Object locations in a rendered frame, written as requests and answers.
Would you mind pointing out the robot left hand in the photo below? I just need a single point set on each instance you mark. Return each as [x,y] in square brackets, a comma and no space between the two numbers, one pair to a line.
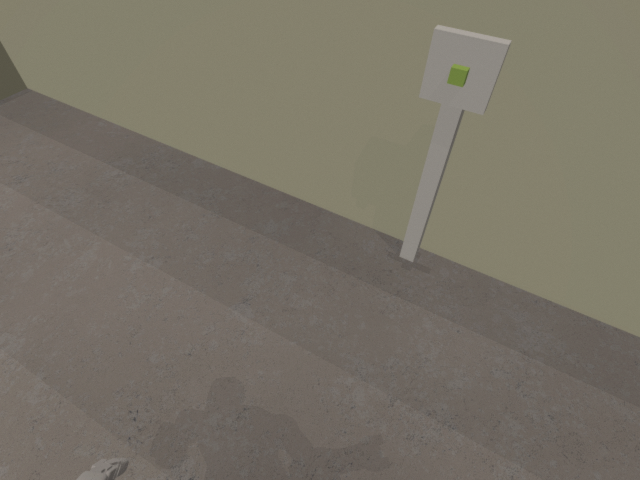
[105,469]

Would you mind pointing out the button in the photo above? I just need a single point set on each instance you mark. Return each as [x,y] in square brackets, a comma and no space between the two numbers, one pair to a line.
[458,75]

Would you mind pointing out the panel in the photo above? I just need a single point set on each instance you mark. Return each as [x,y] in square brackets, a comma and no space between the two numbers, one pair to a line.
[485,56]

